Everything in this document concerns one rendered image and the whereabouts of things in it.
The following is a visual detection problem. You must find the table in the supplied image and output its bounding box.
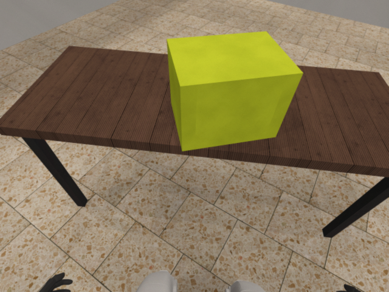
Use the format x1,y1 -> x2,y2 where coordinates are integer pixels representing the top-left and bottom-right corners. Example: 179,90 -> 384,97
0,46 -> 389,238

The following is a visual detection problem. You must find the left robot thigh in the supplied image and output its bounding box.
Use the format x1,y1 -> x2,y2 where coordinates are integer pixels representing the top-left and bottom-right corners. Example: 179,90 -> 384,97
136,271 -> 177,292

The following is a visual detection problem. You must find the left robot hand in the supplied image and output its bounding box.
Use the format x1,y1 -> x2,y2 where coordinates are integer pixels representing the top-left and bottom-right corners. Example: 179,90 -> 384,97
39,273 -> 73,292

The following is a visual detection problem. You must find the carton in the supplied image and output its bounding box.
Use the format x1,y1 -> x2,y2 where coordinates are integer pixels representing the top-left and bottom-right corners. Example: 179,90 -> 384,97
167,31 -> 303,151

